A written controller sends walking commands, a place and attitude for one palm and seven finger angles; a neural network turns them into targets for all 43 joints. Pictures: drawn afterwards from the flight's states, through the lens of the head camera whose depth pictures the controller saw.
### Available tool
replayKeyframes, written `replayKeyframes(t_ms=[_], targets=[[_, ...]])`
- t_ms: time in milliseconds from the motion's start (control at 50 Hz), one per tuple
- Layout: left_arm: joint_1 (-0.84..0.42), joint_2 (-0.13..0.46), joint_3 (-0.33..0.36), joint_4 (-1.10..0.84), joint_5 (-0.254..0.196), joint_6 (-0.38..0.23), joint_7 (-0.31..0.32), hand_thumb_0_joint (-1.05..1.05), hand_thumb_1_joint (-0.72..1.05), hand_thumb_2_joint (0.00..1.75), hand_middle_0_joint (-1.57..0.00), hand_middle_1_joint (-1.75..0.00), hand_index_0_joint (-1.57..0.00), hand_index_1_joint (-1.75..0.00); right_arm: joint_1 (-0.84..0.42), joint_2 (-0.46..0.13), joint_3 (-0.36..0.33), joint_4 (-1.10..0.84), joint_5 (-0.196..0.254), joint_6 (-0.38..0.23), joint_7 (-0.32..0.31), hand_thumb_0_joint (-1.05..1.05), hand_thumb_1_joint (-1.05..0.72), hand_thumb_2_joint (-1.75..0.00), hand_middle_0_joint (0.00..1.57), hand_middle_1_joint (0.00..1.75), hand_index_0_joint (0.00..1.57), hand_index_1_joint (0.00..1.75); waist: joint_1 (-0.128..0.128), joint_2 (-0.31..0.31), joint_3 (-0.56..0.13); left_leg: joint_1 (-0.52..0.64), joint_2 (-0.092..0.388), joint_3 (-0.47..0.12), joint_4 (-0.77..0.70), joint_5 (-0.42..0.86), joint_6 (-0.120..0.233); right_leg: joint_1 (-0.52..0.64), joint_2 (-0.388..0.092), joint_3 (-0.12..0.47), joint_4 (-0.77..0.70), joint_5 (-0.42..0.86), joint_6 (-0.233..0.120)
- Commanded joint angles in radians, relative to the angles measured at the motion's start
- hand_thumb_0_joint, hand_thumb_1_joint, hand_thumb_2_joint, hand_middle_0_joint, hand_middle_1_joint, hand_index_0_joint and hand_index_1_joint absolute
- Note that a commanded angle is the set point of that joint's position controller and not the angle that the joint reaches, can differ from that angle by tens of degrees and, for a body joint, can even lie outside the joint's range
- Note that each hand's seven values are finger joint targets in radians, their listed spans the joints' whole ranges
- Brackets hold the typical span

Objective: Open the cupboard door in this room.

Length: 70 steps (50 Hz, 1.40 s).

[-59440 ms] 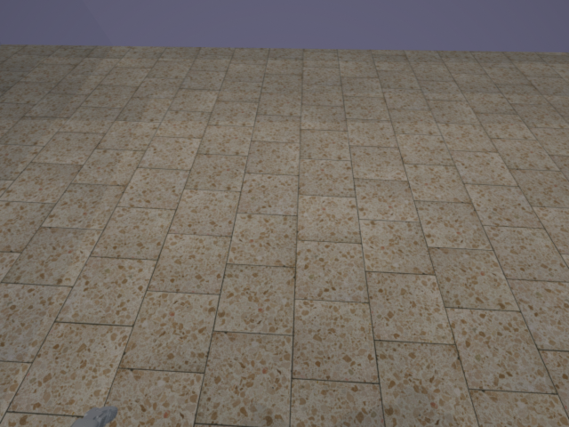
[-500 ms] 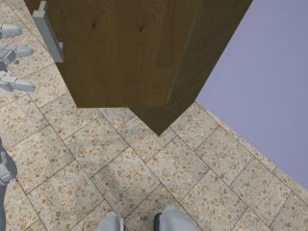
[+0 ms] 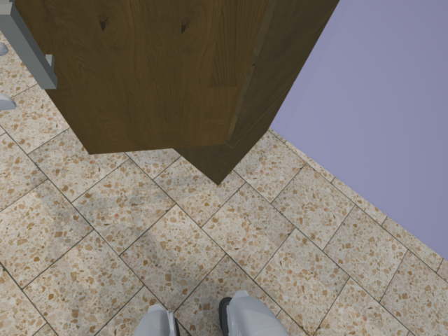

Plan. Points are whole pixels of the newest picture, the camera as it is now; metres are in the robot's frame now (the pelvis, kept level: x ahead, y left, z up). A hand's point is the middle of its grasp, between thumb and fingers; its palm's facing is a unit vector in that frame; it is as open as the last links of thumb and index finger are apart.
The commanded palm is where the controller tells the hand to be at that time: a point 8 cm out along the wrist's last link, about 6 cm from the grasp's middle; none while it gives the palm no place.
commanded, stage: move the hooked fingers beside the handle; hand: left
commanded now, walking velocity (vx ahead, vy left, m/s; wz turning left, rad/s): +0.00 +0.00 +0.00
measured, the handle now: (30, 41) +0.57 +0.23 +0.11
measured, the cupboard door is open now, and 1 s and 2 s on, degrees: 48 48 48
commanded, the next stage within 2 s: slide the fingers in behind the handle in 0.80 s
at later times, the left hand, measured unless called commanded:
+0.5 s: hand out of the picture +0.51 +0.28 +0.10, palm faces +0.04 -1.00 +0.01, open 14.0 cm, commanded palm +0.50 +0.33 +0.10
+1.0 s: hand out of the picture +0.52 +0.28 +0.10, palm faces +0.02 -1.00 +0.01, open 14.0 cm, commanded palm +0.50 +0.32 +0.10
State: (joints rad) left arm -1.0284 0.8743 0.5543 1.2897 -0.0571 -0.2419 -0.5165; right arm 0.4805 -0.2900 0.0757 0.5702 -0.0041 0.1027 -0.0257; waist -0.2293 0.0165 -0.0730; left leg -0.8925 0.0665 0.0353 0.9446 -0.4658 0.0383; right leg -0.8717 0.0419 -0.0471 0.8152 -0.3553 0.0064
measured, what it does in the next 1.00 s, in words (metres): stands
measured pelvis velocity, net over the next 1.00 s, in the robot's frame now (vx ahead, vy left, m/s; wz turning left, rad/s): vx -0.01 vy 0.00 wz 0.01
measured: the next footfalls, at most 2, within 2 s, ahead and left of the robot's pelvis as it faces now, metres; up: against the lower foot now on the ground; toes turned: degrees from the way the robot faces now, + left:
none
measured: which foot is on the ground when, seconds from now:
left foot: down 0.00-1.00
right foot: down 0.00-1.00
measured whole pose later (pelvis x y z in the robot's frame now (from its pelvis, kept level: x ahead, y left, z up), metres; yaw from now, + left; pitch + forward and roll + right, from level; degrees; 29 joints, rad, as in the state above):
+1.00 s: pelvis -0.01 +0.00 -0.01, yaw +1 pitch +24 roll -5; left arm -1.07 0.86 0.52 1.29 -0.07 -0.26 -0.50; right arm 0.46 -0.30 0.08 0.59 0.00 0.10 -0.03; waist -0.24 0.01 -0.07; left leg -0.94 0.07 0.01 0.98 -0.47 0.03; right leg -0.90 0.05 -0.07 0.84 -0.36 0.00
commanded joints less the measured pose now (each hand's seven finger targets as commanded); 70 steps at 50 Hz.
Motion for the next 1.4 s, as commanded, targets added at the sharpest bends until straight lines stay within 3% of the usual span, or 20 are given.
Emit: replayKeyframes(t_ms=[0,20,80,140,180,300,380,460,600,640,700,740,800,860,1000,1140,1180,1260,1340,1380], targets=[[-0.351,0.341,0.061,-0.260,-0.043,-0.075,-0.005,0.00,-0.50,0.30,-0.30,-1.20,-0.30,-1.20,0.190,-0.219,-0.087,-0.038,-0.005,0.002,-0.015,0.00,-0.90,-0.90,0.20,0.30,0.20,0.30,0.052,0.230,-0.527,0.439,-0.013,-0.089,-0.073,0.662,-0.018,0.226,0.031,0.002,-0.034,0.402,-0.025],[-0.362,0.316,0.052,-0.272,-0.054,-0.082,-0.008,0.00,-0.50,0.30,-0.30,-1.20,-0.30,-1.20,0.191,-0.217,-0.088,-0.035,-0.005,0.001,-0.012,0.00,-0.90,-0.90,0.20,0.30,0.20,0.30,0.042,0.208,-0.535,0.449,-0.012,-0.088,-0.070,0.660,-0.015,0.227,0.034,0.002,-0.035,0.409,-0.024],[-0.373,0.291,0.041,-0.292,-0.063,-0.102,-0.012,0.00,-0.50,0.30,-0.30,-1.20,-0.30,-1.20,0.186,-0.214,-0.090,-0.022,-0.005,0.001,-0.008,0.00,-0.90,-0.90,0.20,0.30,0.20,0.30,0.041,0.273,-0.538,0.512,-0.008,-0.100,-0.059,0.726,-0.030,0.180,0.037,-0.001,-0.036,0.398,-0.028],[-0.369,0.261,0.019,-0.286,-0.069,-0.095,-0.016,0.00,-0.50,0.30,-0.30,-1.20,-0.30,-1.20,0.182,-0.211,-0.088,-0.015,-0.003,0.004,-0.009,0.00,-0.90,-0.90,0.20,0.30,0.20,0.30,0.038,0.274,-0.509,0.513,-0.008,-0.100,-0.061,0.728,-0.028,0.174,0.036,-0.004,-0.040,0.393,-0.029],[-0.364,0.194,-0.041,-0.267,-0.061,-0.080,-0.018,0.00,-0.50,0.30,-0.30,-1.20,-0.30,-1.20,0.173,-0.204,-0.087,-0.008,-0.001,0.006,-0.008,0.00,-0.90,-0.90,0.20,0.30,0.20,0.30,0.028,0.285,-0.482,0.534,-0.005,-0.109,-0.062,0.736,-0.035,0.129,0.034,-0.011,-0.046,0.364,-0.026],[-0.368,0.140,-0.065,-0.268,-0.078,-0.074,-0.001,0.00,-0.50,0.30,-0.30,-1.20,-0.30,-1.20,0.161,-0.201,-0.088,-0.012,-0.002,0.007,-0.008,0.00,-0.90,-0.90,0.20,0.30,0.20,0.30,0.019,0.222,-0.472,0.511,-0.008,-0.111,-0.068,0.696,-0.028,0.143,0.032,-0.013,-0.046,0.360,-0.025],[-0.403,0.241,-0.007,-0.227,-0.055,-0.080,0.033,0.00,-0.50,0.30,-0.30,-1.20,-0.30,-1.20,0.145,-0.205,-0.080,-0.020,0.001,0.002,-0.017,0.00,-0.90,-0.90,0.20,0.30,0.20,0.30,0.023,0.184,-0.439,0.398,-0.022,-0.094,-0.068,0.569,-0.014,0.199,0.026,0.003,-0.038,0.358,-0.026],[-0.448,0.310,0.015,-0.242,-0.020,-0.106,0.058,0.00,-0.50,0.30,-0.30,-1.20,-0.30,-1.20,0.138,-0.203,-0.071,-0.029,0.001,-0.007,-0.021,0.00,-0.90,-0.90,0.20,0.30,0.20,0.30,0.030,0.229,-0.481,0.374,-0.027,-0.090,-0.060,0.530,-0.014,0.221,0.023,0.012,-0.023,0.346,-0.027],[-0.437,0.315,0.004,-0.208,-0.032,-0.097,0.005,0.00,-0.50,0.30,-0.30,-1.20,-0.30,-1.20,0.148,-0.209,-0.067,-0.024,0.006,-0.012,-0.028,0.00,-0.90,-0.90,0.20,0.30,0.20,0.30,0.025,0.230,-0.526,0.372,-0.026,-0.086,-0.054,0.522,-0.010,0.242,0.024,0.018,-0.024,0.359,-0.023],[-0.409,0.257,-0.036,-0.163,-0.044,-0.078,-0.015,0.00,-0.50,0.30,-0.30,-1.20,-0.30,-1.20,0.150,-0.206,-0.063,-0.024,0.008,-0.013,-0.029,0.00,-0.90,-0.90,0.20,0.30,0.20,0.30,0.014,0.233,-0.483,0.371,-0.025,-0.086,-0.059,0.514,-0.007,0.204,0.026,0.012,-0.031,0.340,-0.026],[-0.449,0.276,-0.043,-0.131,-0.041,-0.053,-0.020,0.00,-0.50,0.30,-0.30,-1.20,-0.30,-1.20,0.154,-0.214,-0.059,-0.016,0.010,-0.013,-0.036,0.00,-0.90,-0.90,0.20,0.30,0.20,0.30,-0.009,0.158,-0.419,0.292,-0.023,-0.088,-0.065,0.413,0.003,0.186,0.025,0.011,-0.042,0.273,-0.018],[-0.489,0.273,-0.042,-0.157,-0.045,-0.062,-0.014,0.00,-0.50,0.30,-0.30,-1.20,-0.30,-1.20,0.162,-0.213,-0.059,-0.013,0.007,-0.021,-0.039,0.00,-0.90,-0.90,0.20,0.30,0.20,0.30,-0.015,0.185,-0.425,0.298,-0.024,-0.087,-0.062,0.419,0.004,0.173,0.025,0.013,-0.040,0.272,-0.022],[-0.485,0.321,0.000,-0.223,-0.036,-0.092,0.003,0.00,-0.50,0.30,-0.30,-1.20,-0.30,-1.20,0.182,-0.214,-0.066,-0.007,-0.001,-0.019,-0.034,0.00,-0.90,-0.90,0.20,0.30,0.20,0.30,0.010,0.250,-0.536,0.387,-0.019,-0.100,-0.051,0.510,-0.011,0.173,0.027,0.009,-0.022,0.306,-0.026],[-0.488,0.331,0.016,-0.233,-0.035,-0.103,0.015,0.00,-0.50,0.30,-0.30,-1.20,-0.30,-1.20,0.187,-0.215,-0.069,0.000,-0.005,-0.016,-0.025,0.00,-0.90,-0.90,0.20,0.30,0.20,0.30,0.013,0.283,-0.549,0.422,-0.014,-0.107,-0.044,0.553,-0.022,0.148,0.029,0.002,-0.017,0.309,-0.027],[-0.409,0.274,-0.009,-0.238,-0.031,-0.063,0.031,0.00,-0.50,0.30,-0.30,-1.20,-0.30,-1.20,0.185,-0.209,-0.074,-0.015,-0.002,-0.006,-0.014,0.00,-0.90,-0.90,0.20,0.30,0.20,0.30,0.026,0.253,-0.510,0.412,-0.014,-0.097,-0.061,0.556,-0.015,0.170,0.032,-0.005,-0.032,0.327,-0.024],[-0.429,0.186,-0.041,-0.261,-0.052,-0.091,0.060,0.00,-0.50,0.30,-0.30,-1.20,-0.30,-1.20,0.186,-0.207,-0.079,-0.009,-0.008,-0.009,-0.007,0.00,-0.90,-0.90,0.20,0.30,0.20,0.30,0.005,0.223,-0.476,0.446,-0.011,-0.110,-0.068,0.567,-0.018,0.136,0.036,-0.011,-0.037,0.308,-0.029],[-0.413,0.201,-0.027,-0.246,-0.051,-0.090,0.063,0.00,-0.50,0.30,-0.30,-1.20,-0.30,-1.20,0.185,-0.206,-0.081,-0.005,-0.006,-0.009,-0.007,0.00,-0.90,-0.90,0.20,0.30,0.20,0.30,0.013,0.209,-0.485,0.432,-0.013,-0.103,-0.064,0.573,-0.017,0.162,0.035,-0.005,-0.037,0.332,-0.026],[-0.450,0.151,-0.064,-0.296,-0.044,-0.100,0.074,0.00,-0.50,0.30,-0.30,-1.20,-0.30,-1.20,0.185,-0.198,-0.084,0.004,-0.010,-0.010,-0.004,0.00,-0.90,-0.90,0.20,0.30,0.20,0.30,0.015,0.288,-0.513,0.512,-0.007,-0.120,-0.061,0.661,-0.036,0.120,0.032,-0.013,-0.029,0.331,-0.029],[-0.451,0.049,-0.121,-0.303,-0.060,-0.104,0.083,0.00,-0.50,0.30,-0.30,-1.20,-0.30,-1.20,0.178,-0.190,-0.087,0.011,-0.011,-0.013,-0.002,0.00,-0.90,-0.90,0.20,0.30,0.20,0.30,-0.005,0.258,-0.483,0.532,-0.003,-0.128,-0.063,0.673,-0.036,0.097,0.032,-0.019,-0.037,0.320,-0.028],[-0.447,0.053,-0.106,-0.317,-0.064,-0.105,0.090,0.00,-0.50,0.30,-0.30,-1.20,-0.30,-1.20,0.178,-0.193,-0.092,0.015,-0.013,-0.014,0.003,0.00,-0.90,-0.90,0.20,0.30,0.20,0.30,0.010,0.267,-0.516,0.559,-0.002,-0.134,-0.065,0.691,-0.044,0.103,0.033,-0.021,-0.035,0.317,-0.029]])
